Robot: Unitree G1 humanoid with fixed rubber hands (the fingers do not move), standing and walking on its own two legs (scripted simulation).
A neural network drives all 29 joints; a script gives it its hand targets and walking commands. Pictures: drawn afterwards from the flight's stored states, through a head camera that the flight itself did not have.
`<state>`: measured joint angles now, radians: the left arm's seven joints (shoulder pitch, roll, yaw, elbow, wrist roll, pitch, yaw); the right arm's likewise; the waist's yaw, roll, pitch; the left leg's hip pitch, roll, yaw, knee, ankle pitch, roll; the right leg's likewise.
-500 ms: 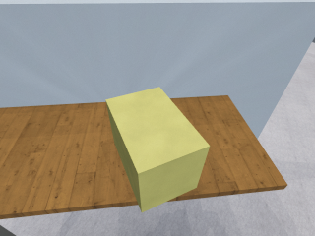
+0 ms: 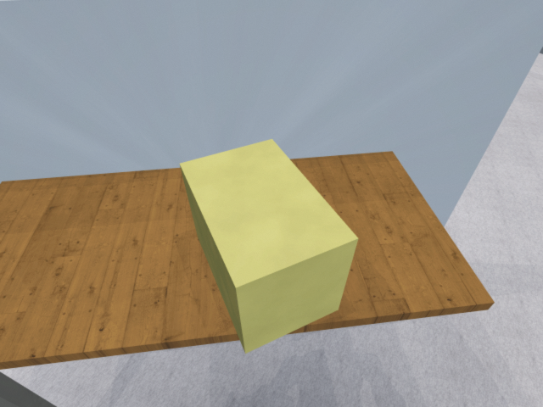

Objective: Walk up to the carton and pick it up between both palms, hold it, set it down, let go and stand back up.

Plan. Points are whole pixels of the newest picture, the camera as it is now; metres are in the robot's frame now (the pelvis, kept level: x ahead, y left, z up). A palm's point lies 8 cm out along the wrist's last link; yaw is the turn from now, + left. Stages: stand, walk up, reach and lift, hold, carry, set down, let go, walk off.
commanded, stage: stand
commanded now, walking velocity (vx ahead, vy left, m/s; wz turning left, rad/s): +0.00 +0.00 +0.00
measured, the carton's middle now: (259, 237) +0.41 +0.03 +0.03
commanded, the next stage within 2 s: none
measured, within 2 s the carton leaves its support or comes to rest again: neither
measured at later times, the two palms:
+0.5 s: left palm out of the picture +0.06 +0.28 -0.13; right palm out of the picture +0.05 -0.29 -0.12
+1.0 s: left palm out of the picture +0.08 +0.28 -0.13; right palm out of the picture +0.07 -0.29 -0.12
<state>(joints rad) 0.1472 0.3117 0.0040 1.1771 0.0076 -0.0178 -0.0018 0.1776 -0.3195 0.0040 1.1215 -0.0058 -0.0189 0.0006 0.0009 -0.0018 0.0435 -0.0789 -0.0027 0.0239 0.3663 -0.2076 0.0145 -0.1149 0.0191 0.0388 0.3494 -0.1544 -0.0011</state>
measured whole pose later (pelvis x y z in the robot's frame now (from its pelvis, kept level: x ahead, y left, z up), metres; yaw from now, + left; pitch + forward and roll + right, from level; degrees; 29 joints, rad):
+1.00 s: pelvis +0.02 +0.00 +0.00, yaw -1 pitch -4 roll +0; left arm 0.11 0.31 0.00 1.17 0.00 -0.02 0.00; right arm 0.12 -0.32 0.00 1.16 0.00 -0.01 0.00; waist -0.01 0.00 0.08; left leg -0.05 0.01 0.03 0.34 -0.22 0.00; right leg -0.10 0.03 0.05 0.33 -0.17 -0.01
